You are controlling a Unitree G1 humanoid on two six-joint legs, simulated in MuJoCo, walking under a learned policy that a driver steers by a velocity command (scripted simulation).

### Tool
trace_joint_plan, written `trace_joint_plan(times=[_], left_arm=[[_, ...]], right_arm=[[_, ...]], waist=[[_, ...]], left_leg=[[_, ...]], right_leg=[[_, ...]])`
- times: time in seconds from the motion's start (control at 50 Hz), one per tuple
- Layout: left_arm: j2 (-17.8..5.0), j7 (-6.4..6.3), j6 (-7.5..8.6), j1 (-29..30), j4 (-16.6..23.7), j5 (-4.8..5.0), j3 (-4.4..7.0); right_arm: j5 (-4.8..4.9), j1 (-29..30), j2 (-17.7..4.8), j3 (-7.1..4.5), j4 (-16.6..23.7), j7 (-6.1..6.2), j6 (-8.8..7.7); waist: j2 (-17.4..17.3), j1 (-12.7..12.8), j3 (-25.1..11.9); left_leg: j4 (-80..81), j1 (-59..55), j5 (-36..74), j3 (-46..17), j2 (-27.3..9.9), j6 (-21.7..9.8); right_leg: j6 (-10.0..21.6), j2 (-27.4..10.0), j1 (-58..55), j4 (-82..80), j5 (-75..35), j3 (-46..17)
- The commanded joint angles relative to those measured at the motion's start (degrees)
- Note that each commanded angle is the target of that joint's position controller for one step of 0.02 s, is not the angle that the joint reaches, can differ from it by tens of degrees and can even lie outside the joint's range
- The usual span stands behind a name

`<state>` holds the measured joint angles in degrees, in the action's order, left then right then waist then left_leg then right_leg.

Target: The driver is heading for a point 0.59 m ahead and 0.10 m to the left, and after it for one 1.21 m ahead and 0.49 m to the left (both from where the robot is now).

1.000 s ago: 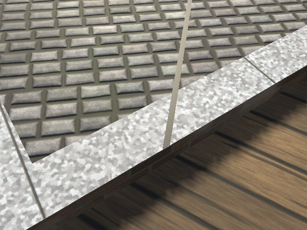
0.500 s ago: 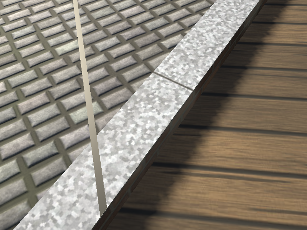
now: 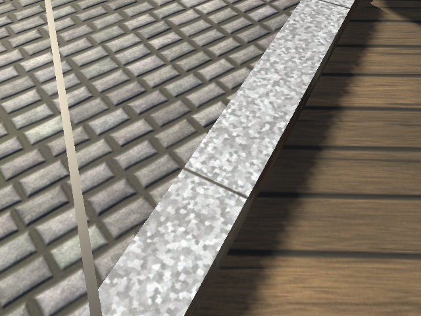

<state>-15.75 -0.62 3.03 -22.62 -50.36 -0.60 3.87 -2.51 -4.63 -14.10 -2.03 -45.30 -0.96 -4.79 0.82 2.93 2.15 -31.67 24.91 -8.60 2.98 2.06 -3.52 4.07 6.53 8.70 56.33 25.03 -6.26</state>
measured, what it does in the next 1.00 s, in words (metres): walks ahead, turning left: right foot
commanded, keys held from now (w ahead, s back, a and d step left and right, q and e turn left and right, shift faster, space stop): w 0.38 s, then w+q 0.44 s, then q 0.18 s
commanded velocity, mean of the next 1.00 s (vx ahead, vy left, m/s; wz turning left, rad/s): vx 0.47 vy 0.00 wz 0.21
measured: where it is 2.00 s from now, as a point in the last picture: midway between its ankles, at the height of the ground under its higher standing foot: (200, 198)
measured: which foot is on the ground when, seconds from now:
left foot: down 0.00-0.44, up 0.46-1.00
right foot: up 0.00-0.40, down 0.42-1.00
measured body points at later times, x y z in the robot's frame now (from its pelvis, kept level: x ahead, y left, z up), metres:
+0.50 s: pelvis +0.25 -0.05 +0.01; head +0.28 -0.07 +0.46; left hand +0.42 +0.19 -0.09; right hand +0.25 -0.31 -0.14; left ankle +0.12 +0.08 -0.65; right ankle +0.31 -0.13 -0.72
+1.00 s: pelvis +0.51 -0.01 +0.01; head +0.55 -0.02 +0.46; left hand +0.36 +0.19 -0.12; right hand +0.79 -0.10 -0.07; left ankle +0.65 +0.09 -0.58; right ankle +0.32 -0.14 -0.71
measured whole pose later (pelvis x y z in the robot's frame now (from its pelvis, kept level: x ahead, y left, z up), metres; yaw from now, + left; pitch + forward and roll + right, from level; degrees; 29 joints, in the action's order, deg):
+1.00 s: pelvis +0.51 -0.01 +0.01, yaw +16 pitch +3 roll +1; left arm -8.7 -2.6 3.8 -28.3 -59.3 0.4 -0.2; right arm -0.8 3.4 -5.5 1.8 -36.5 0.0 0.6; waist -1.5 0.0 2.0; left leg -76.3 58.2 -24.9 10.4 0.7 -9.7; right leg -0.1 -3.2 -9.6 15.7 19.8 19.4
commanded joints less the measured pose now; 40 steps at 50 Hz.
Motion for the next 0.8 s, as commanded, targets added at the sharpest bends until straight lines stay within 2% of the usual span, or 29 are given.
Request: trace_joint_plan(times=[0.02,0.04,0.06,0.12,0.18,0.22,0.26,0.32,0.36,0.38,0.4,0.42,0.44,0.46,0.48,0.5,0.52,0.54,0.56,0.58,0.6,0.64,0.66,0.7,0.72,0.74,0.8], left_arm=[[-6.02,0.74,1.24,2.06,5.08,-1.19,0.86],[-5.59,1.21,0.79,3.33,5.44,-1.59,0.83],[-4.99,1.62,0.03,2.53,5.29,-2.14,0.65],[-2.89,2.44,-1.06,1.47,4.95,-2.31,-0.1],[-1.4,2.83,-0.98,8.47,7.09,-1.98,-1.18],[-0.39,2.99,-0.81,12.64,8.13,-1.44,-1.89],[-0.37,2.88,-0.61,15.63,8.82,-0.96,-2.14],[-1.23,2.44,-0.31,18.4,9.86,-0.92,-1.88],[-1.87,2.17,0.0,17.98,10.0,-1.2,-1.5],[-2.15,1.96,0.3,15.18,9.09,-1.55,-1.18],[-2.84,1.57,0.96,8.69,6.68,-2.27,-0.59],[-5.84,0.97,1.74,0.06,4.64,-3.39,0.4],[-13.1,0.49,1.72,-5.09,4.26,-4.02,2.03],[-12.63,0.78,0.58,-5.46,3.33,-1.86,2.47],[-8.43,0.99,0.34,0.34,4.57,-1.38,1.22],[-4.37,1.15,0.59,5.26,5.28,-1.2,0.07],[-2.56,1.02,0.98,7.35,5.21,-1.31,-0.56],[-1.74,0.67,1.53,7.85,4.66,-1.22,-0.87],[-2.06,0.51,1.9,7.29,4.26,-1.59,-0.68],[-2.23,0.58,2.38,5.04,3.49,-1.79,-0.53],[-2.15,0.65,2.76,4.22,2.91,-1.46,-0.47],[-1.79,0.51,3.11,2.07,1.58,-1.27,-0.48],[-0.82,0.46,3.01,-0.52,0.27,-1.64,-0.73],[-0.02,0.08,2.85,-3.89,-1.6,-1.96,-1.07],[0.28,0.05,3.0,-6.59,-2.85,-2.35,-1.19],[0.36,-0.09,3.15,-7.96,-3.87,-2.46,-1.37],[-0.24,-0.33,3.94,-9.56,-6.31,-2.74,-1.9]], right_arm=[[1.29,-9.59,-8.14,-2.78,-0.64,0.26,1.17],[1.09,-8.59,-6.28,-2.11,-1.17,0.51,1.06],[1.3,-9.07,-5.62,-1.87,-2.22,0.78,0.88],[1.66,-11.47,-7.02,-2.29,-4.33,0.26,-0.23],[1.58,-13.2,-7.21,-2.47,-5.7,0.11,-0.24],[1.67,-14.58,-7.19,-2.5,-6.4,0.0,-0.07],[1.86,-16.29,-7.75,-2.75,-7.02,-0.09,0.02],[1.85,-18.07,-8.42,-2.97,-7.88,0.11,0.26],[1.7,-17.53,-8.98,-3.17,-7.97,0.41,0.53],[1.78,-16.81,-9.14,-3.2,-7.9,0.56,0.7],[1.94,-17.07,-8.15,-2.86,-8.07,0.63,0.96],[2.21,-16.76,-6.11,-2.14,-7.04,0.68,0.91],[3.7,-20.88,0.44,-0.43,-5.01,0.69,0.78],[2.65,-21.77,-5.17,-2.12,-6.81,1.59,1.63],[1.87,-18.94,-5.89,-2.6,-6.61,1.59,1.97],[1.95,-16.62,-4.68,-2.4,-6.36,1.06,1.95],[1.88,-15.95,-4.05,-2.53,-6.42,0.67,2.36],[1.22,-16.38,-3.63,-2.62,-6.64,0.26,3.03],[0.89,-17.27,-2.48,-2.52,-7.28,-0.09,3.78],[1.0,-18.26,-1.45,-2.51,-7.29,0.0,4.34],[1.17,-17.11,-1.3,-2.72,-6.62,0.1,4.66],[1.24,-11.75,-0.65,-2.8,-4.31,0.26,5.14],[1.19,-9.58,0.28,-2.72,-3.62,0.56,5.35],[1.33,-4.72,1.32,-2.35,-1.11,1.13,5.47],[1.64,-2.36,2.89,-1.86,0.03,1.77,5.73],[1.75,-0.09,3.64,-1.41,1.6,2.28,5.76],[2.22,7.82,5.84,0.53,7.05,3.16,5.64]], waist=[[-2.24,-5.21,-6.2],[-3.28,-4.08,-2.49],[-4.61,-2.8,-1.44],[-5.42,-1.35,-1.71],[-6.47,-2.78,0.21],[-6.94,-4.11,0.44],[-6.92,-5.2,0.42],[-6.91,-5.71,0.45],[-6.82,-4.79,0.22],[-6.12,-3.12,-1.1],[-3.49,-0.34,-4.37],[0.87,3.24,-10.01],[14.65,3.31,-16.02],[12.02,3.49,-16.56],[6.42,1.31,-8.51],[4.04,-0.23,-3.43],[4.13,-1.58,-0.86],[5.41,-2.71,0.18],[6.3,-3.02,-0.61],[6.07,-3.06,-3.09],[4.12,-3.55,-2.95],[3.39,-2.81,-0.39],[4.36,-2.07,0.28],[2.25,-1.75,2.35],[2.79,-1.19,2.79],[1.23,-1.54,3.84],[-1.33,-2.62,7.09]], left_leg=[[15.37,-24.42,-3.86,-28.68,-20.74,-11.55],[17.58,-19.39,-1.98,-23.55,-18.05,-9.67],[18.82,-15.83,0.42,-20.32,-16.38,-8.47],[20.56,-14.36,9.25,-15.1,-15.08,-9.01],[22.91,-14.98,12.15,-10.04,-13.22,-8.39],[23.24,-15.56,13.83,-7.5,-11.94,-7.28],[22.6,-17.04,15.99,-6.41,-11.82,-6.03],[20.35,-20.54,19.3,-7.04,-13.95,-4.92],[17.25,-22.49,23.28,-7.41,-15.19,-4.3],[13.07,-23.06,28.55,-6.7,-14.72,-3.67],[4.05,-21.48,32.05,-5.23,-12.06,-2.62],[-8.59,-14.12,23.44,-3.11,-8.71,-1.23],[-27.89,4.12,-7.63,2.28,-0.29,1.41],[-39.04,8.7,-22.12,-2.26,0.98,0.9],[-42.61,10.93,-18.88,-4.99,-2.38,0.13],[-41.07,10.25,-14.06,-4.96,-4.59,0.13],[-38.62,8.83,-11.22,-4.84,-5.8,0.21],[-37.4,7.19,-9.33,-4.96,-6.4,0.7],[-40.53,6.03,-8.57,-3.9,-5.71,1.05],[-48.1,6.29,-8.66,-2.55,-4.28,1.05],[-51.15,9.43,-8.46,-3.01,-4.64,0.91],[-56.24,17.53,-8.18,-2.93,-5.1,0.74],[-64.18,23.49,-10.09,-2.43,-4.48,0.26],[-72.02,34.31,-12.38,-3.44,-4.66,-0.5],[-80.38,40.59,-15.81,-2.72,-3.59,-1.09],[-84.11,46.51,-17.65,-4.09,-3.68,-1.79],[-86.73,56.54,-21.43,-4.24,-2.7,-3.69]], right_leg=[[-0.29,-5.23,25.13,17.14,-3.85,-2.21],[-0.36,-6.77,24.0,13.52,-4.88,-1.24],[-0.95,-7.51,21.36,11.25,-5.55,-0.38],[-2.6,-8.49,20.66,7.69,-7.35,2.41],[-4.0,-11.15,23.01,-3.94,-12.37,5.83],[-4.34,-11.29,21.08,-11.99,-16.8,7.59],[-4.23,-10.4,19.17,-17.9,-20.58,9.09],[-3.02,-9.58,17.58,-22.35,-20.41,9.65],[-1.52,-8.69,15.04,-24.78,-17.35,9.91],[-0.6,-7.45,10.91,-27.25,-16.82,10.6],[0.43,-6.2,1.81,-31.28,-17.69,10.82],[2.25,-12.42,-10.63,-32.85,-17.43,4.36],[7.29,-28.72,-26.04,-36.68,-18.44,-16.43],[9.8,-30.94,-21.79,-40.51,-13.7,-23.42],[8.62,-28.26,-14.51,-41.39,-8.76,-16.4],[7.15,-25.39,-7.38,-43.97,-8.7,-10.44],[4.98,-22.92,-3.53,-45.79,-10.96,-5.69],[3.7,-21.16,-1.18,-46.67,-15.01,-2.04],[3.82,-20.58,-0.69,-46.68,-19.35,0.61],[4.94,-21.29,-1.75,-45.43,-24.77,1.51],[5.34,-21.66,-2.37,-45.23,-25.48,2.86],[5.43,-22.26,-3.69,-46.59,-21.58,4.47],[6.06,-23.19,-6.07,-46.15,-20.61,3.74],[6.27,-24.36,-9.05,-46.46,-16.99,4.29],[7.11,-25.36,-11.05,-46.01,-15.36,3.55],[7.1,-26.28,-12.77,-45.96,-13.68,3.43],[4.68,-26.61,-12.33,-47.58,-10.86,6.28]])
